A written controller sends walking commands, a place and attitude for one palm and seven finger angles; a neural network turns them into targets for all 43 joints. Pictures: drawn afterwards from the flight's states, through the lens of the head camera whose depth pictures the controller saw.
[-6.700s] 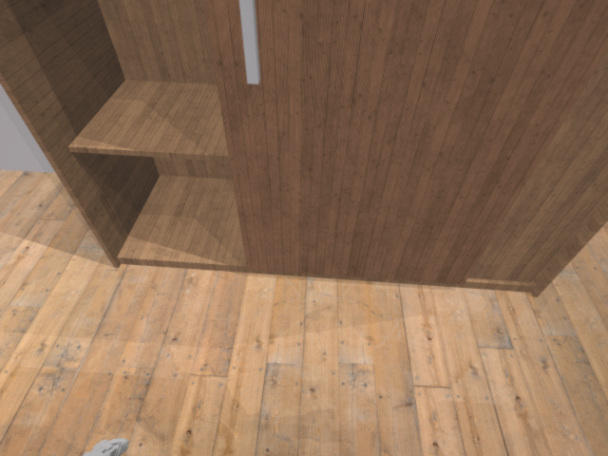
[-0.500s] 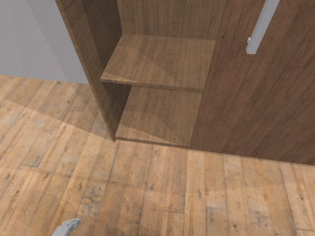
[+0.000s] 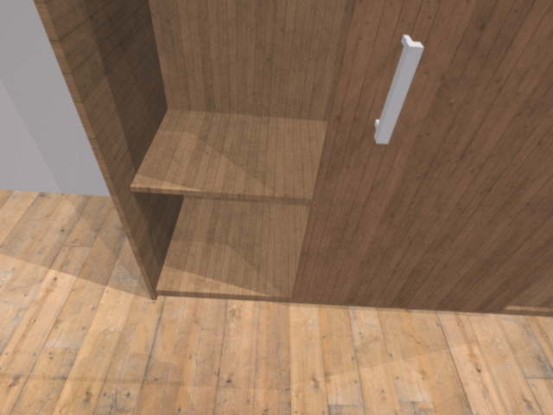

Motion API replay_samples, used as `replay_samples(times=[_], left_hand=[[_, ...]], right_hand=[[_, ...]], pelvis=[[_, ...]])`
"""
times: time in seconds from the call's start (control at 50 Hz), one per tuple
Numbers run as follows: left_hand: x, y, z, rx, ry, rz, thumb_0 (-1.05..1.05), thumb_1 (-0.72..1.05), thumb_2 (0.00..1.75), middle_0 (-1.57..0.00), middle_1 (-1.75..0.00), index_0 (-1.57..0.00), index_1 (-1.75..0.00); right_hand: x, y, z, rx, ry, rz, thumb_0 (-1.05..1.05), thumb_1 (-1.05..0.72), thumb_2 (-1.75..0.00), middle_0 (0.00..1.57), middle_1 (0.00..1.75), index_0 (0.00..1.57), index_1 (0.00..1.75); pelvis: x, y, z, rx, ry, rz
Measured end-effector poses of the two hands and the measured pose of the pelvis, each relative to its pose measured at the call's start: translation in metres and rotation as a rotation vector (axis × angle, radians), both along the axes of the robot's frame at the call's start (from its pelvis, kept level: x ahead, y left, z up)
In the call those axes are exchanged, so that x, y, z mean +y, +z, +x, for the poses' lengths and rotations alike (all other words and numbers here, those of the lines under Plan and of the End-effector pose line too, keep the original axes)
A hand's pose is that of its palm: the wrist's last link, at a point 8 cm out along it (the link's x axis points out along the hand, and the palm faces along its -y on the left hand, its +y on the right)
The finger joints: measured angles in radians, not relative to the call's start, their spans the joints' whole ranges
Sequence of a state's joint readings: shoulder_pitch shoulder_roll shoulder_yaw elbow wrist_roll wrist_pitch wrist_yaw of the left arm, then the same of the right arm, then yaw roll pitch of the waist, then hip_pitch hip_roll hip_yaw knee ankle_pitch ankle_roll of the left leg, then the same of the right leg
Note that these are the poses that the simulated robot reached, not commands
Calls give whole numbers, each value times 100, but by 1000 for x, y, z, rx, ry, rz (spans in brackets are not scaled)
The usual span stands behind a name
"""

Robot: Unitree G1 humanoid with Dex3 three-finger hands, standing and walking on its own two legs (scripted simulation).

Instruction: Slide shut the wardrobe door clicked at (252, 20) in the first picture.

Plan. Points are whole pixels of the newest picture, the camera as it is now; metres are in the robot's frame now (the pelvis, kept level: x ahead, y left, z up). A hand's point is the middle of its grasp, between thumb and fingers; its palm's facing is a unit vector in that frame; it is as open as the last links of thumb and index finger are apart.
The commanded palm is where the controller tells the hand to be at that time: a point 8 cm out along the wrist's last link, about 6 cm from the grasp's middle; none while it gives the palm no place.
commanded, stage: take the last steps up to it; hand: right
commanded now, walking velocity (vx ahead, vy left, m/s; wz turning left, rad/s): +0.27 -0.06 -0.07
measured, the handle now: (393, 91) +0.66 -0.19 +0.18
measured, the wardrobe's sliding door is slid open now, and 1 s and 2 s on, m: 0.54 0.54 0.54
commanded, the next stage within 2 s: come to a stop and stand still in 0.38 s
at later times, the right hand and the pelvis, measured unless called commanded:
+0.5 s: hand out of the picture +0.13 -0.27 -0.18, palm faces +0.07 +0.98 -0.19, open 7.4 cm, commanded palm none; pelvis +0.13 -0.09 +0.00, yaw +0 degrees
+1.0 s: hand (423, 394) +0.22 -0.27 -0.18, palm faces +0.05 +0.98 -0.21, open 7.3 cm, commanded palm none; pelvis +0.15 -0.10 -0.01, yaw -1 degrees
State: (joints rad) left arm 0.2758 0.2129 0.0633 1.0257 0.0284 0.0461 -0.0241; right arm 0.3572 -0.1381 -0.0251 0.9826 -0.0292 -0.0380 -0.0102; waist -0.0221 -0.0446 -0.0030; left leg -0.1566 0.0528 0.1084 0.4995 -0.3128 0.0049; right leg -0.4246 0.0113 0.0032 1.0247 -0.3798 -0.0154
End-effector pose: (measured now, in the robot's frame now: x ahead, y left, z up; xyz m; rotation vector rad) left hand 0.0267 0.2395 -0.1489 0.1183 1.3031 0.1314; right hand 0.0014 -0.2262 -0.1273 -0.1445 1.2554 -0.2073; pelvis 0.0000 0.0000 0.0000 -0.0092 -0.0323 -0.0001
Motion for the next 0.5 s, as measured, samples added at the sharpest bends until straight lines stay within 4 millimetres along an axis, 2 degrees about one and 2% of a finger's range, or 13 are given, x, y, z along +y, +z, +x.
replay_samples(times=[0.08,0.14,0.22,0.3,0.34,0.38,0.5], left_hand=[[-1,9,14,9,5,10,1,91,90,-20,-30,-20,-30],[-10,13,32,24,-12,18,0,91,90,-20,-30,-20,-30],[-35,13,70,22,-60,26,1,91,90,-20,-30,-20,-30],[-67,4,116,-49,-91,50,0,91,90,-20,-30,-20,-30],[-81,6,130,-82,-77,54,0,91,90,-20,-30,-20,-30],[-88,11,138,-110,-38,69,0,93,90,-20,-30,-20,-30],[-99,18,142,-87,5,60,-1,94,90,-20,-30,-20,-30]], right_hand=[[5,2,-22,108,-36,28,1,-91,-90,20,30,20,30],[4,0,-33,177,-66,56,1,-91,-90,20,30,20,30],[-7,-8,-39,257,-110,91,1,-91,-90,20,30,20,30],[-32,-28,-32,330,-132,118,1,-91,-90,20,30,20,30],[-47,-33,-15,342,-114,113,1,-91,-90,20,30,20,30],[-62,-32,12,315,-87,98,1,-91,-90,20,30,20,30],[-93,-19,118,113,-17,44,1,-91,-90,19,30,19,30]], pelvis=[[-6,7,19,9,-20,-4],[-16,8,33,15,-35,-2],[-36,3,56,24,-49,10],[-63,-14,83,24,-44,27],[-70,-15,91,15,-30,14],[-76,-11,100,8,-13,7],[-86,2,129,9,2,-12]])
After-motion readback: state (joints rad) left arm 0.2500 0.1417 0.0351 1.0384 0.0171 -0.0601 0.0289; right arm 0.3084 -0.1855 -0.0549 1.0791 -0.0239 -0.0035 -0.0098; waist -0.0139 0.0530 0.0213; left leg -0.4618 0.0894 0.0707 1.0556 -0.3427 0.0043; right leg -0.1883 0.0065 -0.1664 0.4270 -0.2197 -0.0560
